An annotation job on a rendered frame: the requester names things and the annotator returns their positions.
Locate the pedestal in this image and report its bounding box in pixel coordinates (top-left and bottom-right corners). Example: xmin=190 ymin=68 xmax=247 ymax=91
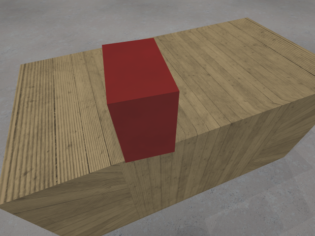
xmin=0 ymin=17 xmax=315 ymax=236

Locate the carton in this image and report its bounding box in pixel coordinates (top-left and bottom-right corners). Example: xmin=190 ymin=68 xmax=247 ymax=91
xmin=102 ymin=38 xmax=180 ymax=163

